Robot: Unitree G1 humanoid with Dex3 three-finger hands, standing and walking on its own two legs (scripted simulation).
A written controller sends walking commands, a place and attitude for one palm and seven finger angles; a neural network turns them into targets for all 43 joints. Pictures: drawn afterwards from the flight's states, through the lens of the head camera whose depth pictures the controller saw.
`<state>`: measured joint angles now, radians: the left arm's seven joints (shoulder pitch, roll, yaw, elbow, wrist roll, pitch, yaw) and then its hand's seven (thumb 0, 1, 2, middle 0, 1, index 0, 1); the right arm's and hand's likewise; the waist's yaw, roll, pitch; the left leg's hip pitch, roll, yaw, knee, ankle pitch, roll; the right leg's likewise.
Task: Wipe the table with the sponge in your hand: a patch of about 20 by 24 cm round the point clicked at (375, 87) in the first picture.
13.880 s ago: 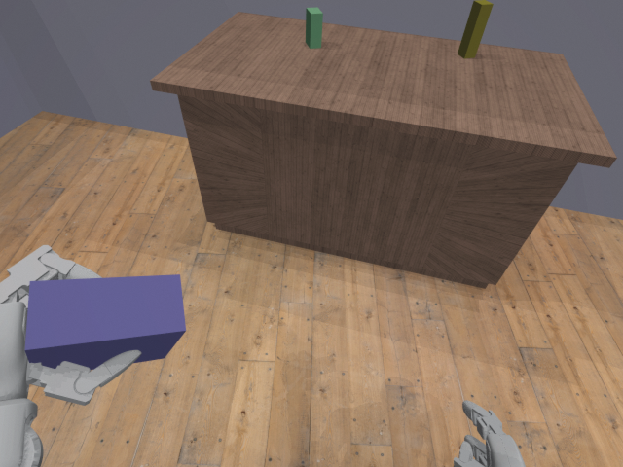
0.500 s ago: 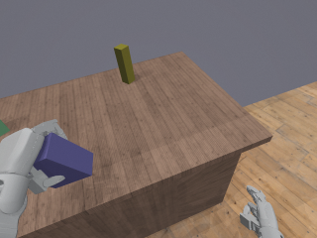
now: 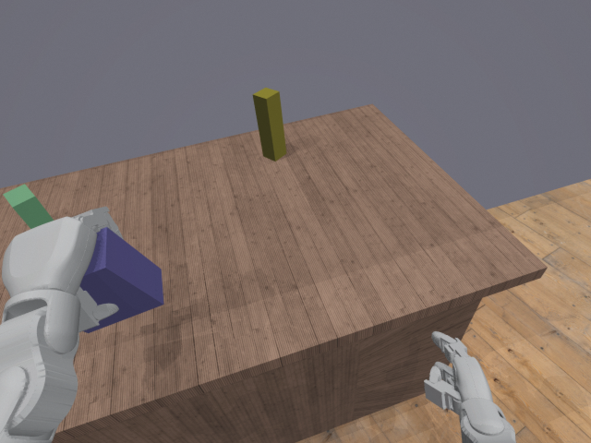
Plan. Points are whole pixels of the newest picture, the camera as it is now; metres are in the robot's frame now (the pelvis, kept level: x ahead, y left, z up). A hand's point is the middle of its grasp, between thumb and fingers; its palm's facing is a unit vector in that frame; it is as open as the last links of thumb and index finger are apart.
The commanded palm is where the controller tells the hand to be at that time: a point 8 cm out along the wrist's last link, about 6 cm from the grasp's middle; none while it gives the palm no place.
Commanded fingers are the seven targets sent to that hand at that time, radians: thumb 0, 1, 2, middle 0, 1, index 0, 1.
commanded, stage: turn the palm down, sponge in hand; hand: left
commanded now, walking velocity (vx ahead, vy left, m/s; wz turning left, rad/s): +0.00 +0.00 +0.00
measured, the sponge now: (107, 289) +0.24 +0.30 +0.11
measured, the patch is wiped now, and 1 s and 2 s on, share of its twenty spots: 0.00 0.00 0.00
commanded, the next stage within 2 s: move the sponge above the wiping area in 0.52 s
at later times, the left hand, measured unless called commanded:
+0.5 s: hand (93, 281) +0.23 +0.30 +0.15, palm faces +0.14 -0.10 -0.99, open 9.6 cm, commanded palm +0.18 +0.28 +0.20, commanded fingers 0.00 0.10 1.30 -1.20 -1.60 -1.20 -1.60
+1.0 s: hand (112, 303) +0.22 +0.28 +0.11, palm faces -0.02 -0.09 -1.00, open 9.6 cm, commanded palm +0.19 +0.28 +0.19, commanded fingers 0.00 0.10 1.30 -1.20 -1.60 -1.20 -1.60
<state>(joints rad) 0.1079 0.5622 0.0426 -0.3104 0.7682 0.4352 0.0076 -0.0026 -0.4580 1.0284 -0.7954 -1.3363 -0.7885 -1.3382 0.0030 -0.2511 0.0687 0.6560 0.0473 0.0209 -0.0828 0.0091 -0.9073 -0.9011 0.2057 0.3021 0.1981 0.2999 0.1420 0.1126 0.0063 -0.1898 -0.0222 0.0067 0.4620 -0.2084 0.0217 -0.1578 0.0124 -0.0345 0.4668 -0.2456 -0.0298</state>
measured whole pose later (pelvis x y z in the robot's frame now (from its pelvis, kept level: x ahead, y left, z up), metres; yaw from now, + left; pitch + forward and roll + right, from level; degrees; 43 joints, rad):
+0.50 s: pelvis +0.00 +0.00 +0.00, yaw +0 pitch -4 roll +0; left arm 0.06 0.52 -0.01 -0.26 0.84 0.51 -0.07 0.00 -0.46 1.03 -0.80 -1.33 -0.79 -1.34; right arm -0.03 -0.26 0.07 0.68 0.06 0.02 -0.07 0.01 -0.91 -0.90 0.21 0.30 0.20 0.30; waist 0.14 0.13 0.02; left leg -0.16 -0.03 0.00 0.41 -0.17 0.02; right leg -0.14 0.01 -0.04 0.44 -0.22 -0.03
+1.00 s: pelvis +0.00 -0.02 +0.00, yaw +0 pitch -4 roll +1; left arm 0.11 0.55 -0.02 -0.17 0.86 0.43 -0.11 0.00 -0.46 1.03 -0.80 -1.33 -0.79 -1.33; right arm -0.01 -0.29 0.05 0.68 0.05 0.00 -0.09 0.01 -0.91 -0.90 0.20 0.30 0.20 0.30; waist 0.13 0.13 0.02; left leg -0.17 -0.01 -0.01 0.44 -0.19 0.00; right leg -0.15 0.03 -0.05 0.46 -0.24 -0.06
